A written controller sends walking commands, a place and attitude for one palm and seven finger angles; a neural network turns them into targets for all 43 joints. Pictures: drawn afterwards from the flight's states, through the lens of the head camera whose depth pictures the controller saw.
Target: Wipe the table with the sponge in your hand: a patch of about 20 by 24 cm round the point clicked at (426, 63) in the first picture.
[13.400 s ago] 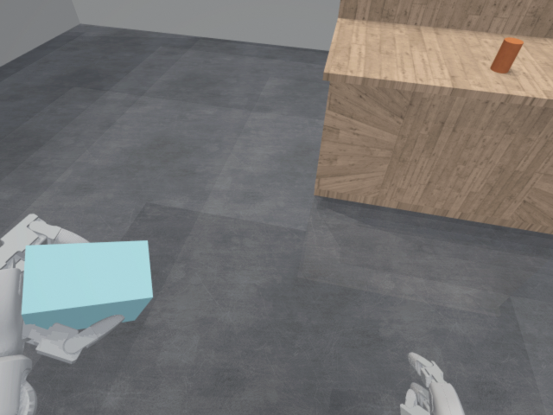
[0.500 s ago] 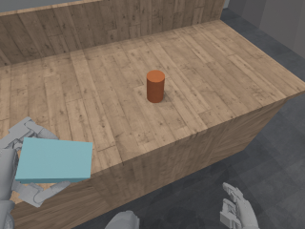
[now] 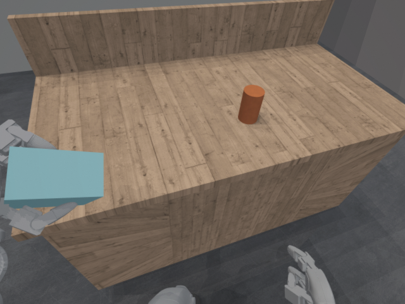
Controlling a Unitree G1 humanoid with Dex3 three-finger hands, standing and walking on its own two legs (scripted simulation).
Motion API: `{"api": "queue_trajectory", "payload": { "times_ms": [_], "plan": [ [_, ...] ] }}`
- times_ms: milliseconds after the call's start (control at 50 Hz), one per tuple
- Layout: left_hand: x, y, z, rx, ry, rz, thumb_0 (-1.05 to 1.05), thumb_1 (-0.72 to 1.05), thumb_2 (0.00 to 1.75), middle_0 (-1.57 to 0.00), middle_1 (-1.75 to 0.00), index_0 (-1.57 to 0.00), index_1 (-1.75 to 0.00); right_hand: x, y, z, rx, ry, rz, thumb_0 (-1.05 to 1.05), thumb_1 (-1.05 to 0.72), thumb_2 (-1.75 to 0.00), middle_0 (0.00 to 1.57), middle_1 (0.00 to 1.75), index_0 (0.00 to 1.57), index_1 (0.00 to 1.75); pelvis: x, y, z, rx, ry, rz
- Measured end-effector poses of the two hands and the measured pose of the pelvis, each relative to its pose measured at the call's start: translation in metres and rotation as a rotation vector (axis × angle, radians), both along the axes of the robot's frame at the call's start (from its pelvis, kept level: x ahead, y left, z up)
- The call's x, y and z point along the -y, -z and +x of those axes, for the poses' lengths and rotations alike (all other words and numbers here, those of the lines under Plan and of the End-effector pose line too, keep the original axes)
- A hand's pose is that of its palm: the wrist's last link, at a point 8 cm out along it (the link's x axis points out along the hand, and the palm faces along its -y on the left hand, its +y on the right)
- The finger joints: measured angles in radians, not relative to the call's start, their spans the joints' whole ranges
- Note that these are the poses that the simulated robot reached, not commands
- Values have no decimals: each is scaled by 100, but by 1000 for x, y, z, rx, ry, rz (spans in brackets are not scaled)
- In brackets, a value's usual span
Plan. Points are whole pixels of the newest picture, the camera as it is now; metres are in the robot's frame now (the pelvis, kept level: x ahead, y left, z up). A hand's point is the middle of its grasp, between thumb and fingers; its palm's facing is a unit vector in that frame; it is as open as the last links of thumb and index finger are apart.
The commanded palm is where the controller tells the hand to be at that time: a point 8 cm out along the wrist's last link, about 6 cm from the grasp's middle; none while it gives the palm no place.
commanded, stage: come to a stop and stand still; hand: left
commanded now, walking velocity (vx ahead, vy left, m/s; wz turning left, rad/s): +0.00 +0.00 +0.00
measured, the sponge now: (66, 181) +0.24 +0.24 +0.17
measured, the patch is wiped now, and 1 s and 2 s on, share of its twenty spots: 0.00 0.00 0.00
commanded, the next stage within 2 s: look again from close up in 1.86 s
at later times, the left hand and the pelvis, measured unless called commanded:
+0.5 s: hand out of the picture +0.06 +0.29 +0.23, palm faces +0.38 -0.82 -0.44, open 10.5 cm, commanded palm +0.00 +0.33 +0.20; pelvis -0.17 +0.06 -0.03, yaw -3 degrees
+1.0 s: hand out of the picture -0.12 +0.33 +0.22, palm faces +0.37 -0.78 -0.50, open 10.5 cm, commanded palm -0.16 +0.35 +0.20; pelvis -0.34 +0.09 -0.01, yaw -4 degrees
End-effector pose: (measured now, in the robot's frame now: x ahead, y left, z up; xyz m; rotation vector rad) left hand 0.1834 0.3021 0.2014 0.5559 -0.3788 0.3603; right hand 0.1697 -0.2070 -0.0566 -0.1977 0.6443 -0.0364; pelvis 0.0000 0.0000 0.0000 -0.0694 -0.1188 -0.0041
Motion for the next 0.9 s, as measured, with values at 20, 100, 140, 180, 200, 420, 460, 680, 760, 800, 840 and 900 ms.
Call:
{"api": "queue_trajectory", "payload": {
  "times_ms": [20,100,140,180,200,420,460,680,760,800,840,900],
  "plan": [
    [-5,2,-9,8,-18,-4,-2,-53,102,-67,-136,-68,-136,-3,5,-5,-5,-13,0,2,-90,-89,20,30,20,30,-2,4,-6,5,-13,-2],
    [-15,17,-53,94,-23,-23,-2,-52,102,-67,-136,-68,-136,-10,27,-24,-21,-55,-47,2,-90,-89,20,30,20,30,-11,32,-29,24,-50,-24],
    [-17,27,-69,173,17,-59,-2,-53,102,-67,-136,-68,-136,-12,34,-36,-38,-41,-87,2,-90,-89,20,30,21,30,-17,45,-40,16,-21,-10],
    [-21,36,-77,258,67,-102,-2,-53,102,-67,-136,-69,-136,-15,38,-49,-39,-26,-131,2,-90,-89,20,30,21,30,-24,59,-53,-6,-4,-1],
    [-25,40,-79,300,89,-112,-2,-53,102,-67,-136,-69,-136,-17,41,-56,-25,-19,-149,2,-90,-89,20,30,21,30,-29,67,-62,-12,-1,3],
    [-30,-23,-123,351,168,34,-2,-53,102,-67,-136,-69,-136,-57,48,-191,-122,94,23,2,-90,-89,20,30,20,30,-55,36,-146,-58,51,35],
    [-28,-34,-142,337,198,92,-2,-53,102,-67,-136,-69,-136,-57,50,-215,-157,111,34,2,-90,-89,20,30,20,30,-58,32,-159,-82,59,11],
    [-81,34,-204,9,70,-57,-1,-53,102,-67,-135,-69,-136,-36,23,-298,-167,204,-59,2,-90,-89,20,30,20,30,-78,16,-226,-34,140,11],
    [-57,56,-211,-71,139,-156,-2,-53,102,-67,-135,-69,-135,-39,12,-311,-71,174,-68,2,-91,-89,20,30,20,30,-85,15,-266,-4,114,44],
    [-39,44,-227,-55,219,-135,-2,-53,102,-67,-135,-69,-135,-45,6,-319,-43,158,-58,2,-91,-89,20,30,20,30,-86,12,-282,-13,105,41],
    [-28,22,-250,-17,288,-58,-2,-53,102,-67,-135,-69,-135,-50,1,-327,-18,153,-42,2,-91,-89,20,30,20,30,-85,9,-293,-25,112,36],
    [-29,-13,-292,43,311,128,-2,-53,103,-67,-135,-69,-135,-55,4,-338,17,140,-17,2,-90,-89,20,30,20,30,-86,12,-308,-48,118,22]
  ]
}}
